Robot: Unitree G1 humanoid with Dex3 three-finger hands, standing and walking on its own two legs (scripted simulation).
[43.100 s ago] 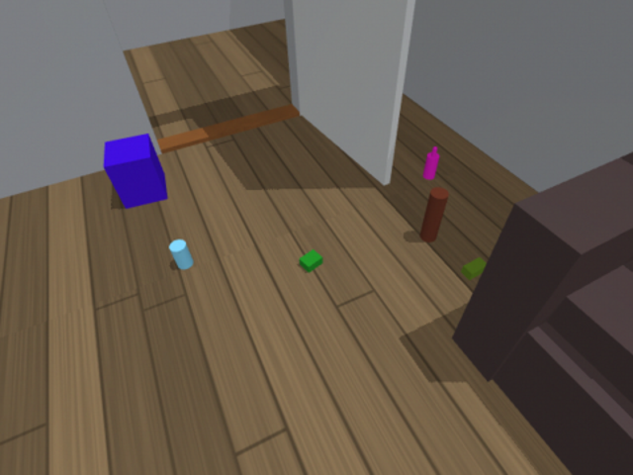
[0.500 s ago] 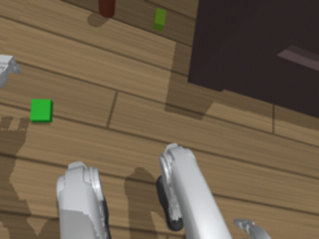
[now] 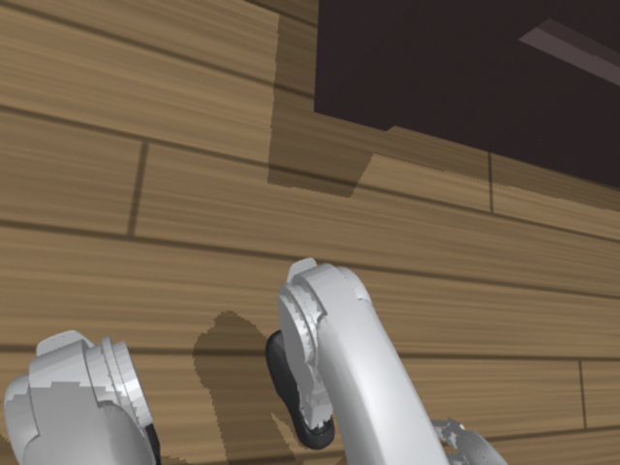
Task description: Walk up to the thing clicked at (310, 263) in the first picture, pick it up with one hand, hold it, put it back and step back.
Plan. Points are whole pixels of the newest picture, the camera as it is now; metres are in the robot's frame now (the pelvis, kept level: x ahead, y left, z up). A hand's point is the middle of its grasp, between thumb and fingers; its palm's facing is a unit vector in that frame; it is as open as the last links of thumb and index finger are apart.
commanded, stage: approach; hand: left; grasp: from above
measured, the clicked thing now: out of the picture +0.49 +0.34 -0.30
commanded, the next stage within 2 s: rest palm in 0.16 s
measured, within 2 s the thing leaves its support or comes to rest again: neither
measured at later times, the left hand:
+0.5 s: hand out of the picture +0.46 +0.35 -0.16, palm faces -0.57 -0.04 -0.82, open 14.2 cm
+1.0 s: hand out of the picture +0.46 +0.34 -0.22, palm faces -0.41 +0.02 -0.91, open 14.3 cm
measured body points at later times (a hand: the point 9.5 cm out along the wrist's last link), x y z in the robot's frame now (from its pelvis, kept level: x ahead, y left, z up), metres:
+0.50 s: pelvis -0.01 +0.01 +0.01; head +0.25 +0.11 +0.36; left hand +0.49 +0.35 -0.11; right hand +0.06 -0.27 -0.08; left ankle +0.07 +0.13 -0.28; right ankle +0.10 -0.13 -0.28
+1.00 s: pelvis -0.01 +0.01 -0.02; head +0.24 +0.13 +0.33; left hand +0.47 +0.33 -0.17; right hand +0.07 -0.27 -0.08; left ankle +0.07 +0.13 -0.28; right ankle +0.10 -0.13 -0.28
